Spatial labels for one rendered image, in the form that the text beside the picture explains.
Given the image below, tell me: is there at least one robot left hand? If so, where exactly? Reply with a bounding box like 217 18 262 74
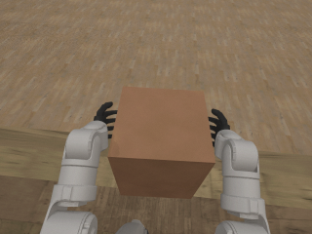
94 101 118 139

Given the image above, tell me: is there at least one left robot forearm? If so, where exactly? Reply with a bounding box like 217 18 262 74
40 120 108 234

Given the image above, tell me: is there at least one right robot forearm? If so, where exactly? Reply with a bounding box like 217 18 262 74
214 129 271 234

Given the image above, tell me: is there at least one left robot upper arm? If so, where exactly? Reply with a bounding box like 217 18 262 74
41 210 98 234

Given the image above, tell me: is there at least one right robot upper arm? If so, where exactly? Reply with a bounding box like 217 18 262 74
214 220 268 234

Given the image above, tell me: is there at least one robot left shin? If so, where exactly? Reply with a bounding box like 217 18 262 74
132 219 144 227

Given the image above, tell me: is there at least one left robot thigh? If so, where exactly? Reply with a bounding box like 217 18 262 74
115 222 147 234

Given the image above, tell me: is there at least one robot right hand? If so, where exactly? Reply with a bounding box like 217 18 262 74
208 108 230 147

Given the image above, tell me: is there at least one carton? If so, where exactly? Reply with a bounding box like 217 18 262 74
107 86 215 199

